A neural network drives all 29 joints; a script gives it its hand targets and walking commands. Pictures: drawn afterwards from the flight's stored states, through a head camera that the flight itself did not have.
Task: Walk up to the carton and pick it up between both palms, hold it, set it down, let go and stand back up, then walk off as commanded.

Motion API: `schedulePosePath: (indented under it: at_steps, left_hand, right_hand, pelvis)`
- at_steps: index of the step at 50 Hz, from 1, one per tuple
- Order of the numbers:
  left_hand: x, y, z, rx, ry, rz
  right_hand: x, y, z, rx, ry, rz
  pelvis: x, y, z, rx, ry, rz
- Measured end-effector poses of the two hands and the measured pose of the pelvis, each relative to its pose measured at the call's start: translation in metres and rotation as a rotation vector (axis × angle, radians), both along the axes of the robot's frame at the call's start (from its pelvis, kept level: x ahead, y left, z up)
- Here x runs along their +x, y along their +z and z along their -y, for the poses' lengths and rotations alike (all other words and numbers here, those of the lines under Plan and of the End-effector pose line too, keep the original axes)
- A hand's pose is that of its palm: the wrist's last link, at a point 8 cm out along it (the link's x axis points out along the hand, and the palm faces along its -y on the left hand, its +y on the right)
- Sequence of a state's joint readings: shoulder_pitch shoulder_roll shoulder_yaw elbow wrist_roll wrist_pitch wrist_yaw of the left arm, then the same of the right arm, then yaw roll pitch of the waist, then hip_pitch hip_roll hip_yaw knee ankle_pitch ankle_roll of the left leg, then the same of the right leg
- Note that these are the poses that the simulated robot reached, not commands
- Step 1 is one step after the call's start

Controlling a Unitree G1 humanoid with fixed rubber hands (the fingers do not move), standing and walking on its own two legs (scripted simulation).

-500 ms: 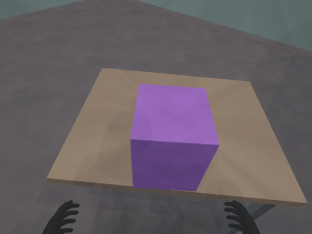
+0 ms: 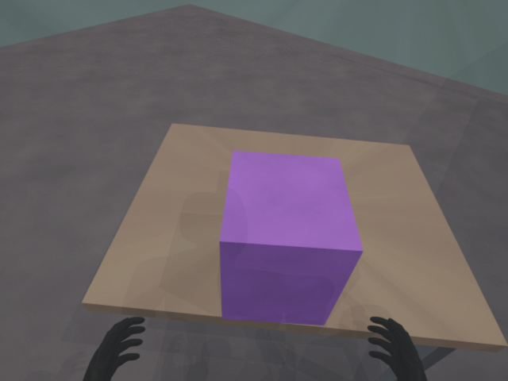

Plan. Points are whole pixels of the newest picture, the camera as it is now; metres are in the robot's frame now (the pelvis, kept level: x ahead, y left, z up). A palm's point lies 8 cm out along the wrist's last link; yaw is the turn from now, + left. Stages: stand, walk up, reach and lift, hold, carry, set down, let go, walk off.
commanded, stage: reach and lift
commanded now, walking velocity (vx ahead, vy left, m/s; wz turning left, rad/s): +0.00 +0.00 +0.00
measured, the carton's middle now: (279, 240) +0.38 -0.04 +0.00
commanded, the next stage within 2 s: none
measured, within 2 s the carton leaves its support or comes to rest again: neither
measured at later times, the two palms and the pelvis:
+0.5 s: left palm (122, 348) +0.18 +0.20 +0.01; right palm (410, 350) +0.18 -0.21 +0.01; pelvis +0.00 +0.00 +0.00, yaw +0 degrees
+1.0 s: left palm (145, 283) +0.25 +0.17 +0.07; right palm (420, 326) +0.20 -0.23 +0.04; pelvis +0.00 -0.01 +0.00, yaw +0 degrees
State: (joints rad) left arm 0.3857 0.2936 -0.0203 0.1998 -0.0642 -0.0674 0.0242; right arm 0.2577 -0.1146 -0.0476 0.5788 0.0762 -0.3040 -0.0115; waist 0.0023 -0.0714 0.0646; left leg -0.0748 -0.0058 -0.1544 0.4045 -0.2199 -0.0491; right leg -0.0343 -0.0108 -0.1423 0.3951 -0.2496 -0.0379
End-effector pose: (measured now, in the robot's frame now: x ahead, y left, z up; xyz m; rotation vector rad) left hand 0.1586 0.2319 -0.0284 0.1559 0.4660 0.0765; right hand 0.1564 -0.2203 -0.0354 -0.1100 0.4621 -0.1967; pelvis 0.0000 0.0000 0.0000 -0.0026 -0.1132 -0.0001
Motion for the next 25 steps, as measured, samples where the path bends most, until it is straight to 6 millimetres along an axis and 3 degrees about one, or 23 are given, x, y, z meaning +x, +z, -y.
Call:
schedulePosePath:
  at_steps: [17,25]
  left_hand:
    - [0.011,0.032,0.028,-0.096,-0.045,0.165]
    - [0.026,0.041,0.033,-0.105,-0.033,0.159]
  right_hand:
    - [0.016,0.031,-0.006,0.059,-0.017,0.130]
    - [0.024,0.041,-0.006,0.077,-0.026,0.121]
  pelvis:
    - [-0.001,0.000,0.001,0.001,0.000,0.000]
    - [0.000,0.000,0.002,0.002,0.000,-0.004]
